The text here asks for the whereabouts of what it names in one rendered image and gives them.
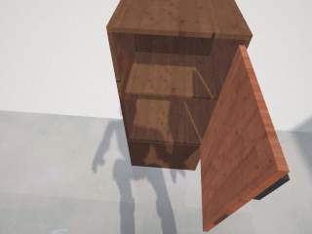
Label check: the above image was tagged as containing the handle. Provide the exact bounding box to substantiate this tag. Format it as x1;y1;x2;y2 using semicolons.
253;174;290;200

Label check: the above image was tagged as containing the cupboard door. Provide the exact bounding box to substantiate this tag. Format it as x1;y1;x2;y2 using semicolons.
200;45;290;232

